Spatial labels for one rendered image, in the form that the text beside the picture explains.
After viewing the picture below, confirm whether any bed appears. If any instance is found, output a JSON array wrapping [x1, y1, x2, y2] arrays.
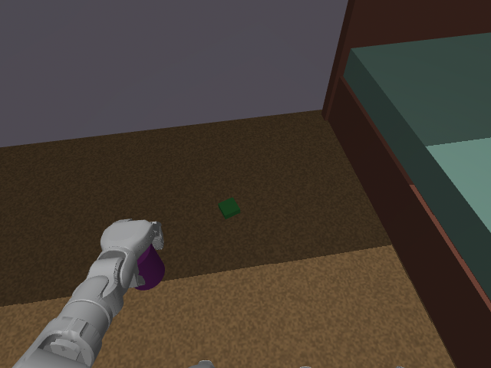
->
[[321, 0, 491, 368]]

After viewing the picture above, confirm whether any left robot arm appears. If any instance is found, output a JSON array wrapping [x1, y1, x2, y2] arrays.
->
[[12, 247, 137, 368]]

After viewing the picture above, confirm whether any left robot hand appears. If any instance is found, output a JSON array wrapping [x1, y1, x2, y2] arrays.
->
[[101, 218, 164, 288]]

